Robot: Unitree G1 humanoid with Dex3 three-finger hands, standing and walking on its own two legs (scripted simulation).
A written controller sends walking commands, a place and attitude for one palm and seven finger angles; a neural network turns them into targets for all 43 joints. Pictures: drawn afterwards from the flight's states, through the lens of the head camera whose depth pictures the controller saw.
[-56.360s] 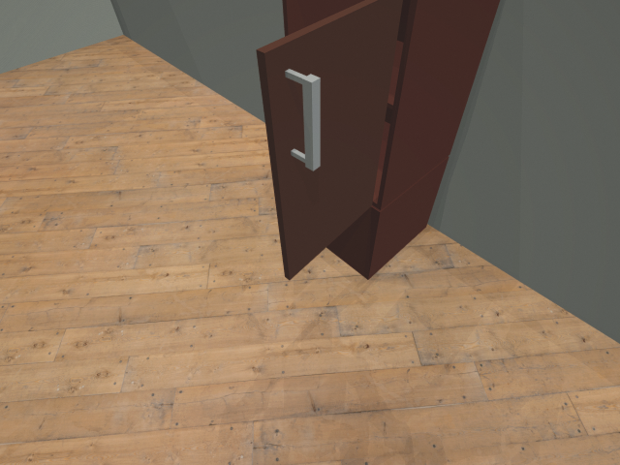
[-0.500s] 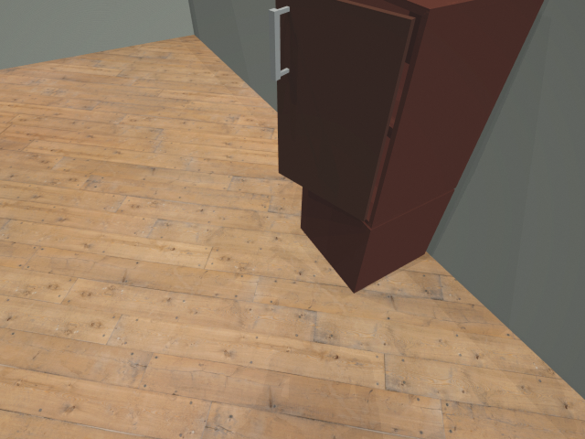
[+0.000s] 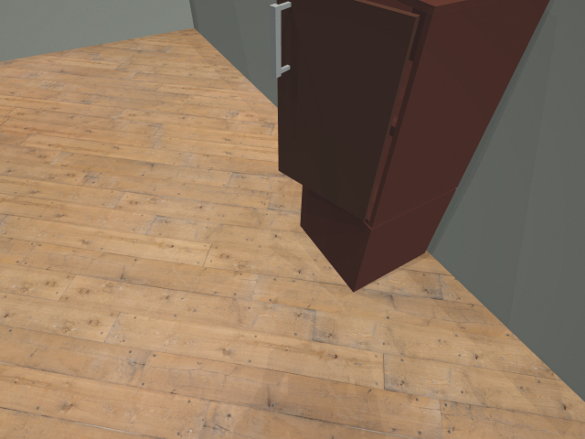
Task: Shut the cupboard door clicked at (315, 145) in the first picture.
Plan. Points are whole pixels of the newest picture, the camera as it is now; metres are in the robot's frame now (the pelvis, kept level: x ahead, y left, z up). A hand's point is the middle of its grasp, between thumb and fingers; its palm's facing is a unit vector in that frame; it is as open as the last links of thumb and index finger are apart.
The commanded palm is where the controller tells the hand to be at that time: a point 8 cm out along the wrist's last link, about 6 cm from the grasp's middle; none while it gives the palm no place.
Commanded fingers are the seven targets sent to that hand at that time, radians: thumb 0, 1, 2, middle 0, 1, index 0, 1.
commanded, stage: walk to a spot facing it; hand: left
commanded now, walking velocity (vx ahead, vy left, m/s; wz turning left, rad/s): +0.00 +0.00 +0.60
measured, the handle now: (281, 40) +0.99 +0.08 +0.12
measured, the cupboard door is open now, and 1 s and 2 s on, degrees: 18 18 18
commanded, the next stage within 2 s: none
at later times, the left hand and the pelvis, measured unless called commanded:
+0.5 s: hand out of the picture +0.04 +0.23 -0.17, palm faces +0.26 -0.94 -0.23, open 7.4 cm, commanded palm none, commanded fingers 0.00 0.90 0.90 -0.20 -0.30 -0.20 -0.30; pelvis -0.01 +0.01 +0.00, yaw +15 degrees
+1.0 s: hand out of the picture -0.09 +0.13 -0.16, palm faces +0.56 -0.77 -0.30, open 7.4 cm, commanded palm none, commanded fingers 0.00 0.90 0.90 -0.20 -0.30 -0.20 -0.30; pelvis -0.01 -0.06 +0.00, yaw +36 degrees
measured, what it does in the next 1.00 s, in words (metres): steps on the spot, turning left: right foot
